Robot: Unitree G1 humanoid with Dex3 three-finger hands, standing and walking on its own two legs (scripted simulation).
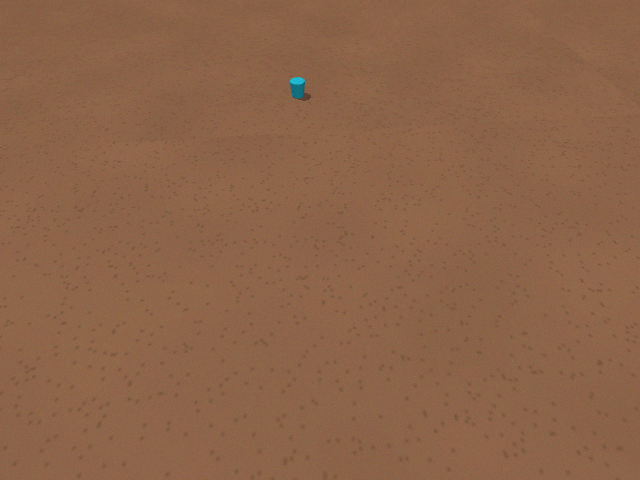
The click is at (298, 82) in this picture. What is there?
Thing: tapered cup
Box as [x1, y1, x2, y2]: [290, 77, 304, 97]
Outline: 290,79 292,95 294,97 301,97 303,95 304,80 300,77
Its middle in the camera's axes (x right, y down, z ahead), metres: -0.14 -0.91 +2.38
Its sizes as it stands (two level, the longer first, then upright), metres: 0.091 0.091 0.095
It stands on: the floor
